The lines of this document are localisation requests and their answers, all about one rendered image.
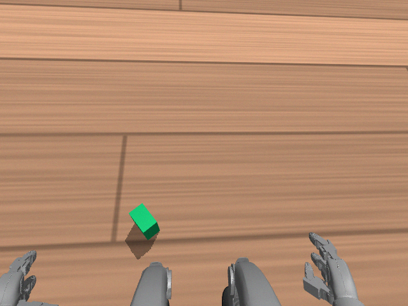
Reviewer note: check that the left robot hand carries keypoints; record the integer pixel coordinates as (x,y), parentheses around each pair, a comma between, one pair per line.
(14,290)

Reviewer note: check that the carton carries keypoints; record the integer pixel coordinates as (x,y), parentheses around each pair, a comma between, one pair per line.
(145,221)

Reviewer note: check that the right robot hand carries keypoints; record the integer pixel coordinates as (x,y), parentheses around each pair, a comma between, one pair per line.
(334,270)

